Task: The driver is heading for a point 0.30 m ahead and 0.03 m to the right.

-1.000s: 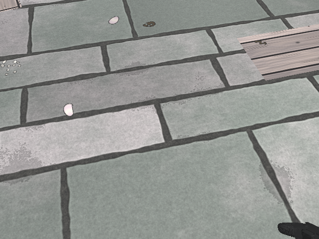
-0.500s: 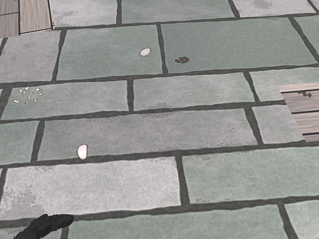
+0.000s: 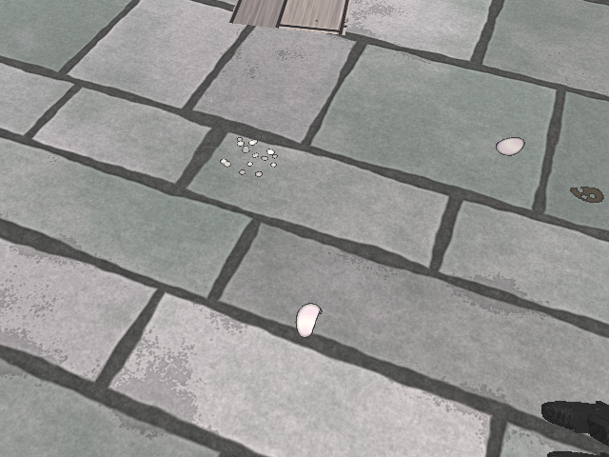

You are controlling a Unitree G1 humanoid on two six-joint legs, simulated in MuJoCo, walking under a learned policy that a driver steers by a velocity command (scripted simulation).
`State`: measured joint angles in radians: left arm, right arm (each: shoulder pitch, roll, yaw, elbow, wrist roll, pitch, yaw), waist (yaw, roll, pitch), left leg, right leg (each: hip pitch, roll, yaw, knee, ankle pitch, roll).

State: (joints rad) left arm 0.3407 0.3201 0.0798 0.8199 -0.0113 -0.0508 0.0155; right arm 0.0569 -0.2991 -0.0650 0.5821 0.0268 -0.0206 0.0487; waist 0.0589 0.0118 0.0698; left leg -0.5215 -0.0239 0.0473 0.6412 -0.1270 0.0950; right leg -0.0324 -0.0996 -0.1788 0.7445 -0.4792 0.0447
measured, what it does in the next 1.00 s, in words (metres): walks ahead: right foot, then left foot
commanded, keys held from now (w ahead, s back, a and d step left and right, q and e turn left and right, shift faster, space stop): w+q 0.12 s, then no key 0.88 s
